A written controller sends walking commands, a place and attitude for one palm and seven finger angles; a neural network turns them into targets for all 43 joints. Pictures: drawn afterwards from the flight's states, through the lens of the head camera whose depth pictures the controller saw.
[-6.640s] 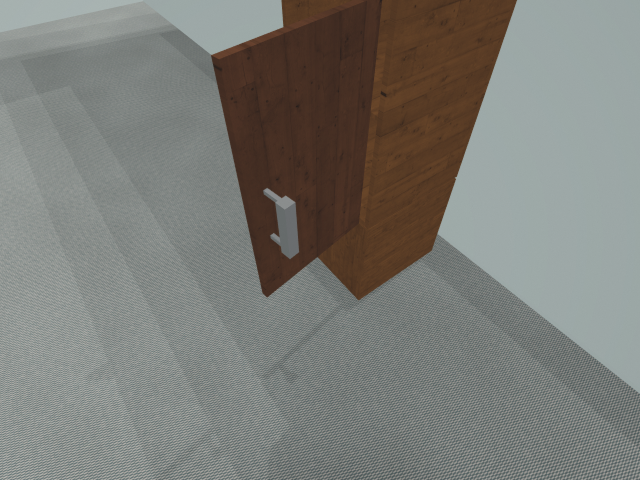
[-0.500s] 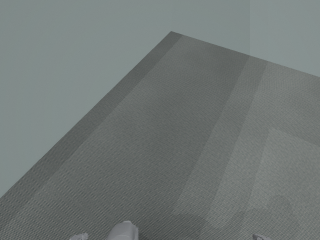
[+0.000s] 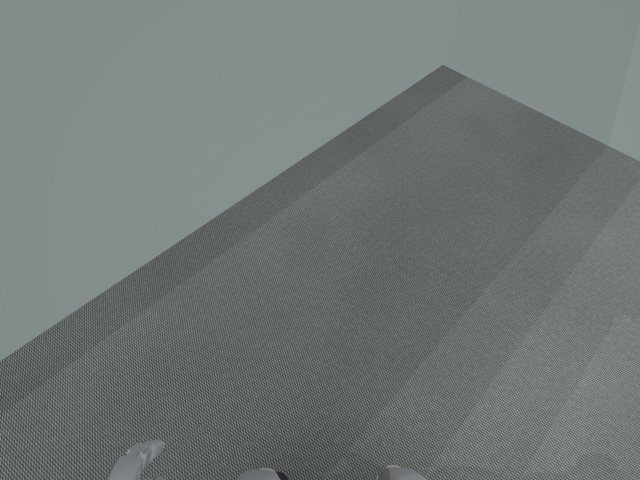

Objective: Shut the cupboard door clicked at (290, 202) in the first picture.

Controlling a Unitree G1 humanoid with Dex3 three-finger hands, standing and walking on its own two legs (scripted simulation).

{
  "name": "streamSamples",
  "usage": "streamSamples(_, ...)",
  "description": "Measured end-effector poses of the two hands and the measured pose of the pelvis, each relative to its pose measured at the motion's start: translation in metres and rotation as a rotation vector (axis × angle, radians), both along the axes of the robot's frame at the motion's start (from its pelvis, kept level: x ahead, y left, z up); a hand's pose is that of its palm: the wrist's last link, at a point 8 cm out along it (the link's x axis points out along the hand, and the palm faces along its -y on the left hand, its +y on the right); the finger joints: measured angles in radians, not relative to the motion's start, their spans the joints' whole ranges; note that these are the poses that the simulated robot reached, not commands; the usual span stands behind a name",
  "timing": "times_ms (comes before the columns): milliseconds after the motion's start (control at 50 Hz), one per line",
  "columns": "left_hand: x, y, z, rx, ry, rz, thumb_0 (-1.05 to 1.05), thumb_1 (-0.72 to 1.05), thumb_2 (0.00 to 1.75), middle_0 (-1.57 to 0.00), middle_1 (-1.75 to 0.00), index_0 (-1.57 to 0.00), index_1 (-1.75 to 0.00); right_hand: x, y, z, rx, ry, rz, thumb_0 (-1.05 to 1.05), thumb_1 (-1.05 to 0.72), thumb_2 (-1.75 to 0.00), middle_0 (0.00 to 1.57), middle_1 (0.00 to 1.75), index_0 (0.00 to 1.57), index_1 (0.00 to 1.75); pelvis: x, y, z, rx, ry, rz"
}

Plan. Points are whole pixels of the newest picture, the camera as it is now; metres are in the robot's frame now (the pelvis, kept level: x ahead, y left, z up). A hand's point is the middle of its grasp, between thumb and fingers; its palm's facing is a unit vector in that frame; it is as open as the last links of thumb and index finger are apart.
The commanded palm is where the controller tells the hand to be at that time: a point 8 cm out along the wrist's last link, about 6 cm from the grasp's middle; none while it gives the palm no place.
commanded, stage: walk to a spot facing it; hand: left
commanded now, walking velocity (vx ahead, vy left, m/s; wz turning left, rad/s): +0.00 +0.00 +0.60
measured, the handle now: out of the picture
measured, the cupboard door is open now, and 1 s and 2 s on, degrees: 99 99 99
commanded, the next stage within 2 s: none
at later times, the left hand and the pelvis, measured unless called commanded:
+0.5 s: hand out of the picture -0.03 +0.16 -0.17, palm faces +0.37 -0.89 -0.26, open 7.3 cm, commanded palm none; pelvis +0.01 -0.04 +0.00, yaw +21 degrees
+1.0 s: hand out of the picture +0.02 +0.17 -0.15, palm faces +0.55 -0.78 -0.29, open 7.3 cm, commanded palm none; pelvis +0.03 -0.08 -0.01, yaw +36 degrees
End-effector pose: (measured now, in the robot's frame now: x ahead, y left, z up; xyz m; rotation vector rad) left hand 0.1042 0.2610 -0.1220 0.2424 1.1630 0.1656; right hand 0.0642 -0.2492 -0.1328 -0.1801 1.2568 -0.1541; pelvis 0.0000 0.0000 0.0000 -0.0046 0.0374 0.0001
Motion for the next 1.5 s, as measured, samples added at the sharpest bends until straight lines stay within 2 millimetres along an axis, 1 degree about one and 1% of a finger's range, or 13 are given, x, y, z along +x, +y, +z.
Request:
streamSamples(100,-0.005,-0.033,0.006,0.025,-0.053,0.025,0.01,0.91,0.90,-0.20,-0.30,-0.20,-0.30,-0.001,-0.034,-0.020,0.017,0.045,0.010,0.01,-0.91,-0.90,0.20,0.30,0.20,0.30,-0.001,-0.029,-0.008,0.022,-0.004,0.067)
streamSamples(200,-0.032,-0.059,0.015,0.010,-0.019,0.100,0.00,0.91,0.90,-0.20,-0.30,-0.20,-0.30,0.015,-0.054,-0.012,0.018,0.068,0.064,0.01,-0.91,-0.90,0.20,0.30,0.20,0.30,0.004,-0.045,0.004,0.052,-0.016,0.144)
streamSamples(300,-0.061,-0.071,0.014,-0.007,0.000,0.204,0.00,0.92,0.90,-0.20,-0.30,-0.21,-0.30,0.044,-0.057,-0.005,0.010,0.071,0.152,0.01,-0.91,-0.90,0.20,0.30,0.20,0.30,0.008,-0.056,0.009,0.065,-0.016,0.222)
streamSamples(400,-0.104,-0.068,0.005,-0.014,0.041,0.312,0.00,0.92,0.90,-0.20,-0.30,-0.21,-0.30,0.088,-0.040,-0.002,-0.003,0.035,0.275,0.01,-0.91,-0.90,0.19,0.30,0.20,0.30,0.009,-0.055,0.005,0.058,-0.021,0.295)
streamSamples(540,-0.175,-0.050,-0.026,-0.046,0.138,0.463,0.00,0.91,0.90,-0.20,-0.30,-0.20,-0.30,0.157,0.019,0.006,-0.015,-0.127,0.452,0.01,-0.91,-0.90,0.19,0.30,0.20,0.30,0.008,-0.037,-0.013,0.034,-0.024,0.386)
streamSamples(600,-0.190,-0.041,-0.032,-0.051,0.176,0.508,0.01,0.91,0.90,-0.20,-0.30,-0.20,-0.30,0.167,0.037,0.012,-0.020,-0.178,0.502,0.00,-0.91,-0.90,0.20,0.30,0.20,0.30,0.004,-0.032,-0.014,0.035,-0.031,0.417)
streamSamples(720,-0.175,-0.027,-0.016,-0.043,0.086,0.548,0.01,0.91,0.90,-0.19,-0.30,-0.20,-0.30,0.156,0.043,0.021,-0.040,-0.127,0.553,0.00,-0.91,-0.90,0.20,0.30,0.20,0.30,0.002,-0.032,-0.001,0.005,-0.035,0.477)
streamSamples(860,-0.145,-0.031,-0.001,-0.013,-0.004,0.562,0.01,0.91,0.90,-0.19,-0.30,-0.20,-0.30,0.144,0.026,0.012,-0.023,-0.039,0.567,0.00,-0.91,-0.90,0.20,0.30,0.20,0.30,0.011,-0.047,0.004,-0.003,-0.020,0.544)
streamSamples(980,-0.124,-0.055,0.004,0.036,-0.059,0.587,0.01,0.91,0.90,-0.20,-0.30,-0.20,-0.30,0.153,-0.005,-0.014,-0.005,0.034,0.576,0.01,-0.91,-0.90,0.20,0.30,0.20,0.30,0.029,-0.075,-0.008,0.015,0.005,0.616)
streamSamples(1120,-0.141,-0.104,0.015,0.018,-0.010,0.683,0.00,0.91,0.90,-0.20,-0.30,-0.20,-0.30,0.185,-0.012,-0.011,-0.004,0.069,0.646,0.01,-0.91,-0.90,0.20,0.30,0.20,0.30,0.044,-0.088,0.004,0.051,-0.008,0.719)
streamSamples(1260,-0.178,-0.141,0.006,-0.033,0.030,0.830,0.00,0.91,0.90,-0.20,-0.30,-0.21,-0.30,0.223,0.024,-0.001,-0.009,0.045,0.787,0.01,-0.91,-0.90,0.20,0.30,0.20,0.30,0.052,-0.091,0.007,0.062,-0.007,0.823)
streamSamples(1440,-0.261,-0.163,-0.033,-0.107,0.129,1.022,0.01,0.91,0.90,-0.20,-0.30,-0.20,-0.30,0.261,0.128,0.008,0.009,-0.140,1.008,0.01,-0.91,-0.90,0.19,0.30,0.20,0.30,0.040,-0.070,-0.014,0.035,-0.012,0.943)
streamSamples(1500,-0.275,-0.158,-0.035,-0.113,0.160,1.059,0.01,0.91,0.90,-0.20,-0.30,-0.20,-0.30,0.259,0.146,0.016,0.012,-0.179,1.050,0.00,-0.91,-0.90,0.20,0.30,0.20,0.30,0.037,-0.067,-0.013,0.032,-0.017,0.967)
